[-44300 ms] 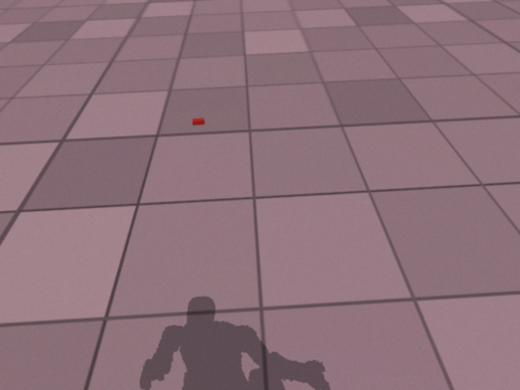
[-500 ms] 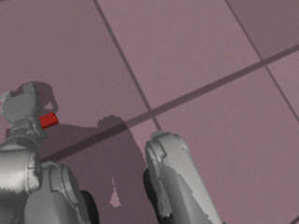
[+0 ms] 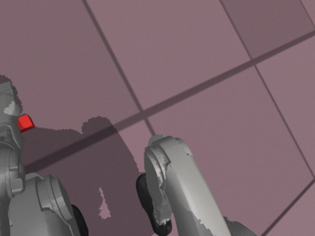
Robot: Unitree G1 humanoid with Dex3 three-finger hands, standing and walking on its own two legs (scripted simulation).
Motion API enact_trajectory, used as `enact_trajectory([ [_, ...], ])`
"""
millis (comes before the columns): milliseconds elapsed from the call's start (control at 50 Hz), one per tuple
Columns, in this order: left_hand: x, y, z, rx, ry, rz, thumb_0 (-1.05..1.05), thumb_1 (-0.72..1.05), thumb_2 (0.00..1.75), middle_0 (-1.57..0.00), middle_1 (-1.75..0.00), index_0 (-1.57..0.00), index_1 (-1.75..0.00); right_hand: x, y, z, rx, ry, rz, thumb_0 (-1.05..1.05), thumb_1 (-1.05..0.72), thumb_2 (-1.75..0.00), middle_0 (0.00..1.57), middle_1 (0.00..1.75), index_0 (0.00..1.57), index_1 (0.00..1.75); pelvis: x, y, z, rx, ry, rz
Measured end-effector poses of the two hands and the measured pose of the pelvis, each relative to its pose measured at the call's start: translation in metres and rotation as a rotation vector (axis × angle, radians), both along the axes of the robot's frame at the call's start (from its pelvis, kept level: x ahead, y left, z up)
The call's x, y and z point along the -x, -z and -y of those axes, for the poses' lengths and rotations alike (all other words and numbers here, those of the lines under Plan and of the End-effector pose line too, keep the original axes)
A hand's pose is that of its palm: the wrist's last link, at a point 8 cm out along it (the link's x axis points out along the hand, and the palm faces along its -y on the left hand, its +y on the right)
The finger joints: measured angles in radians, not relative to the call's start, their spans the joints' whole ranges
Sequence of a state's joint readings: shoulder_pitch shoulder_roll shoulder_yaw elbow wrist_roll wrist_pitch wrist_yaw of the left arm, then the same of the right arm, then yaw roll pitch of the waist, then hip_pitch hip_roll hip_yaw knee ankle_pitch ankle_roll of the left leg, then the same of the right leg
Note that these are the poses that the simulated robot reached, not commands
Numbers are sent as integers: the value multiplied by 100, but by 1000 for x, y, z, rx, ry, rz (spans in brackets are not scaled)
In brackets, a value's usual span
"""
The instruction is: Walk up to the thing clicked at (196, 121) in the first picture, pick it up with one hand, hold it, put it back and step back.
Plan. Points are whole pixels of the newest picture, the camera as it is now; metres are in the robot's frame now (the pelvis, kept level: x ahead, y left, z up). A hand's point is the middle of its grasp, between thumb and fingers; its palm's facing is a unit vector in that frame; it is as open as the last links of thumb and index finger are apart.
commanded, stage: rest palm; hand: left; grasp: from above
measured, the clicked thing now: (16, 126) +0.45 +0.25 -0.29
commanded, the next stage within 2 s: close in 1.02 s
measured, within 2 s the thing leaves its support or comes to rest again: neither
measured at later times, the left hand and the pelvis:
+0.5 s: hand (9, 125) +0.44 +0.25 -0.23, palm faces -0.41 -0.15 -0.90, open 12.9 cm; pelvis +0.00 +0.00 +0.00, yaw -2 degrees
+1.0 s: hand (5, 128) +0.44 +0.27 -0.24, palm faces -0.43 -0.15 -0.89, open 12.3 cm; pelvis +0.00 +0.00 +0.01, yaw -3 degrees
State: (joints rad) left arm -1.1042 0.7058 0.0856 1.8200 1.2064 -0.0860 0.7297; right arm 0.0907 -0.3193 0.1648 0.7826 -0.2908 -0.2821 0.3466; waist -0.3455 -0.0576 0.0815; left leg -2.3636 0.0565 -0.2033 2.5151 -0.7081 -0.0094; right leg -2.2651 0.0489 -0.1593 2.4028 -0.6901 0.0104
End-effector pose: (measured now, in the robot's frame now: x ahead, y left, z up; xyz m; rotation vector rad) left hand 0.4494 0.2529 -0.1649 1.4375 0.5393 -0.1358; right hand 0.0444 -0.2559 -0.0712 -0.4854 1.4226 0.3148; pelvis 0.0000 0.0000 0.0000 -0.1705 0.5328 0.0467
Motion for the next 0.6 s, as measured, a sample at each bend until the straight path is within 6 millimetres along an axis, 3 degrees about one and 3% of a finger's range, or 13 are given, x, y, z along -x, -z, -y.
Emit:
enact_trajectory([
  [240, 1, 10, -5, 13, 2, -50, 0, -35, 85, -21, -88, -22, -88, 26, -4, -23, -78, 22, -61, 0, -90, -90, 19, 30, 19, 30, -1, -2, -2, 19, 9, 11],
  [600, 3, 13, -9, -5, -15, -19, 0, -29, 81, -27, -84, -27, -84, 20, -21, -13, -49, -44, -9, 0, -91, -90, 19, 30, 19, 30, 4, -2, -3, 39, 20, 33],
])
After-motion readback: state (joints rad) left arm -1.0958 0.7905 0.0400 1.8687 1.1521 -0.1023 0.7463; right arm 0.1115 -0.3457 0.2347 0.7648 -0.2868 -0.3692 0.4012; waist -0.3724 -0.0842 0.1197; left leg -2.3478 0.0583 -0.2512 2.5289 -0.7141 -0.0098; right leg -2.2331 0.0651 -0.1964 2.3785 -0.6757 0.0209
